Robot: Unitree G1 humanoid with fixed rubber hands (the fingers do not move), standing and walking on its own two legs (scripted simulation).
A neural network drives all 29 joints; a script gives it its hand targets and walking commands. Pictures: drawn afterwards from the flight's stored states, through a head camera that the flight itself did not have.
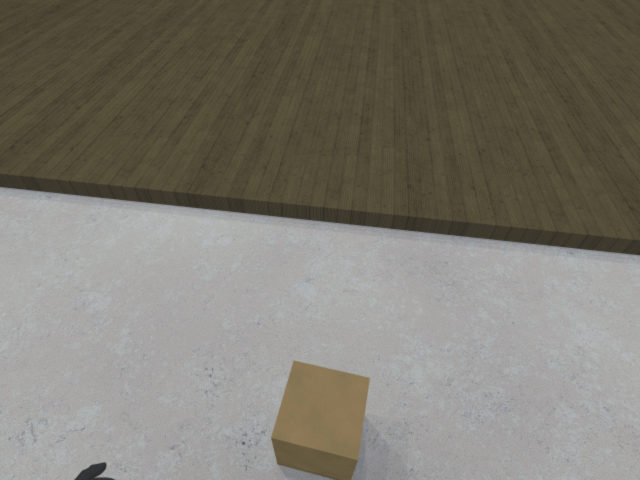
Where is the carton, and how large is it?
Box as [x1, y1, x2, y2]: [271, 361, 369, 479]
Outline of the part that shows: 293,361 271,436 277,463 334,479 350,479 358,456 369,378 298,361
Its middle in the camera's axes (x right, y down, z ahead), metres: +0.00 +0.51 +1.07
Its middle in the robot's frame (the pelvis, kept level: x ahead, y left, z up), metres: +0.41 +0.00 -0.66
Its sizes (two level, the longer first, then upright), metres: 0.210 0.200 0.250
